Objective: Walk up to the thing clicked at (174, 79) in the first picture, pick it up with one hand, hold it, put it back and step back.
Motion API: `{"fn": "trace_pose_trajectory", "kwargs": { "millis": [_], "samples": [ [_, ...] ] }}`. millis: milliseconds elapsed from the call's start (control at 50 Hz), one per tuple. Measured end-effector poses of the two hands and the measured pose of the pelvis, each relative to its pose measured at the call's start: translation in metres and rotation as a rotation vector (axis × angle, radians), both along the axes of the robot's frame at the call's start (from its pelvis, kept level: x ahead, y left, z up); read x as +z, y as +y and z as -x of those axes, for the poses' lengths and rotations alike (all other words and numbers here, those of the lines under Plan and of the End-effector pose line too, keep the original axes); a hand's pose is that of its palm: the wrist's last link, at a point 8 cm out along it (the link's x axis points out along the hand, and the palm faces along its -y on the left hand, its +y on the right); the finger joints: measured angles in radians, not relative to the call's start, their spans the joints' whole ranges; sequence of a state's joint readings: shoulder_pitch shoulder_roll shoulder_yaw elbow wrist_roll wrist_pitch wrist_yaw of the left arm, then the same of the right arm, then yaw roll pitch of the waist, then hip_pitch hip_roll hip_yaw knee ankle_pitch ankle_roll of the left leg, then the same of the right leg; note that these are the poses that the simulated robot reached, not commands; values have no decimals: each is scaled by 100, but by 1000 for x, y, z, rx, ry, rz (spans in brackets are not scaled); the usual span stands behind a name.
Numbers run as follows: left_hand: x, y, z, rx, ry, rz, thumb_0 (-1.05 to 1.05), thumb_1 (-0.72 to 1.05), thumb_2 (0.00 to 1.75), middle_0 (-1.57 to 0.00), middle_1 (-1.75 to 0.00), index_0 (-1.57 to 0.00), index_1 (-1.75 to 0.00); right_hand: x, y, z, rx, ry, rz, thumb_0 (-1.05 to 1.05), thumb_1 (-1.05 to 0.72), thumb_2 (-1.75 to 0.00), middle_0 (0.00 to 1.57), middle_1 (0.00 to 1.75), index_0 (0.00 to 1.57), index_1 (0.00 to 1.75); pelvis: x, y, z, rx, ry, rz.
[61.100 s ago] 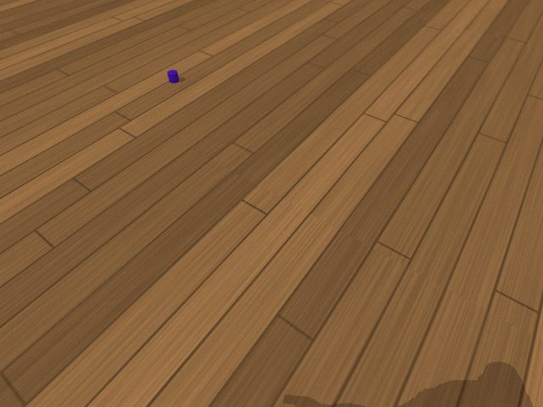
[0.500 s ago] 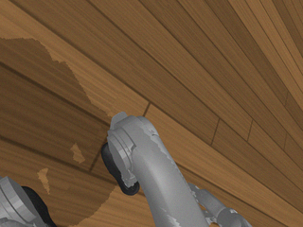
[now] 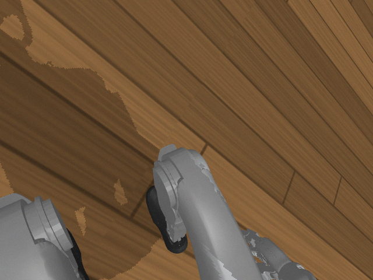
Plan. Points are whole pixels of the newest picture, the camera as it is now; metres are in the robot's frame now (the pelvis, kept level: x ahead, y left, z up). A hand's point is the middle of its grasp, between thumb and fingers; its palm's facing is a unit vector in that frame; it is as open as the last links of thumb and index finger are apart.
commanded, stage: settle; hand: left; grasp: from above
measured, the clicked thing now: out of the picture +0.52 +0.36 -0.23
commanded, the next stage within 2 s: lift in 0.26 s
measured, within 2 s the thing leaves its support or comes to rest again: neither
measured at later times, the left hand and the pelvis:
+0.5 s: hand out of the picture +0.49 +0.35 -0.14, palm faces -0.42 -0.12 -0.90, open 8.8 cm; pelvis -0.01 +0.00 +0.01, yaw +4 degrees
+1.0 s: hand out of the picture +0.40 +0.35 +0.00, palm faces -0.42 -0.15 -0.89, open 8.8 cm; pelvis -0.02 -0.01 +0.09, yaw +9 degrees
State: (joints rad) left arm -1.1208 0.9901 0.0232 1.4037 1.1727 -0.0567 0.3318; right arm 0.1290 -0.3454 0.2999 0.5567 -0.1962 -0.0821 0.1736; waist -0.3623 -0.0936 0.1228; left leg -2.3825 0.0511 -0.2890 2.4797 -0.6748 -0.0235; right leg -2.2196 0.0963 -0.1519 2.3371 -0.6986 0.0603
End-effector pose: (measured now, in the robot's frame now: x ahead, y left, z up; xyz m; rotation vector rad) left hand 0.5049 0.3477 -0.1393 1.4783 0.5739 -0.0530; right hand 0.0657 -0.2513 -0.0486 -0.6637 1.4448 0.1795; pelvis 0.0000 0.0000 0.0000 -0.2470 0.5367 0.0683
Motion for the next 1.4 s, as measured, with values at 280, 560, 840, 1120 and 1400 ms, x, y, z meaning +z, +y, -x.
{"fn": "trace_pose_trajectory", "kwargs": {
  "millis": [280, 560, 840, 1120, 1400],
  "samples": [
    [41, -1, 7, -29, 44, 15, -1, 17, 39, -62, -69, -75, -59, -11, -10, -9, -73, -49, 19, 0, -91, -90, 20, 30, 20, 30, 2, -2, 5, 26, 12, -28],
    [69, 1, 18, -22, 67, 27, -1, 19, 38, -60, -70, -73, -61, -7, -14, 2, -142, -24, 47, 0, -91, -90, 20, 30, 20, 30, 14, -4, 10, 46, 34, -42],
    [138, 6, 70, -48, 65, 54, -1, 20, 37, -58, -72, -71, -63, 16, -17, -18, -173, -89, 20, 0, -91, -90, 20, 30, 20, 30, 54, -7, 16, 81, 59, -70],
    [246, 7, 123, -30, 43, 54, 0, 20, 40, -56, -74, -69, -65, 68, 6, -70, -196, -252, -81, 0, -90, -90, 20, 30, 20, 30, 129, -5, 16, 109, 46, -115],
    [367, -17, 174, -16, 29, 68, 0, 18, 45, -55, -75, -68, -68, 172, 20, -87, -241, -346, -151, 0, -90, -90, 20, 30, 20, 30, 239, -5, 7, 142, -65, -163]
  ]
}}
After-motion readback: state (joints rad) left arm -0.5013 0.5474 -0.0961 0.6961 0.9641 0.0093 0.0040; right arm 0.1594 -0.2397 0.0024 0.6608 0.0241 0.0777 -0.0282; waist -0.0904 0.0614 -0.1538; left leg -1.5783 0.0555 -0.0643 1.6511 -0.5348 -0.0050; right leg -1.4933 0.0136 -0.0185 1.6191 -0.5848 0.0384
